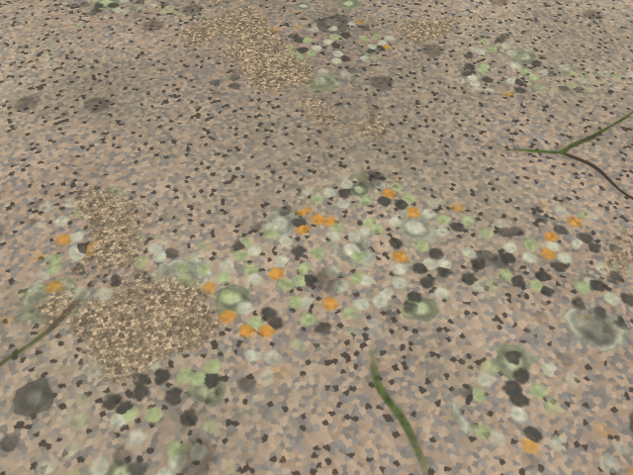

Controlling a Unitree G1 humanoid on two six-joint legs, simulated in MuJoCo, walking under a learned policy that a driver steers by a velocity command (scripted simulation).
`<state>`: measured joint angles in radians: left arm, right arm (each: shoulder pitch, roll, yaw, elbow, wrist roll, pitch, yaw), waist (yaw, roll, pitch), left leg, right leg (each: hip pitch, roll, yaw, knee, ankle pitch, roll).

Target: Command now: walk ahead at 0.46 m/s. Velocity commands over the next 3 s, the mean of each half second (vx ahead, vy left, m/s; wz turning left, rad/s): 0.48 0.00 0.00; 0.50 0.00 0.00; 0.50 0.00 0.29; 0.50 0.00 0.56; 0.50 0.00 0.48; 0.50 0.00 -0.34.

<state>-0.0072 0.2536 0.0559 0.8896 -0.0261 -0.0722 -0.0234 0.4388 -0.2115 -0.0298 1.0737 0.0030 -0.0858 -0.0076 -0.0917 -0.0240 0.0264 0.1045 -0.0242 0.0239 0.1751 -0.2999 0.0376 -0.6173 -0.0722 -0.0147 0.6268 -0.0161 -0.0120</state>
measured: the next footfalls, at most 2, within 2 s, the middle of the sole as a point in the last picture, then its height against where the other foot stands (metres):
right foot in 0.12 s outside the picture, level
left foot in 0.68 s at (245, 437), level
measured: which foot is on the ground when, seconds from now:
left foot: down 0.00-0.14, up 0.16-0.66, down 0.68-1.00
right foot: up 0.00-0.10, down 0.12-0.68, up 0.70-1.00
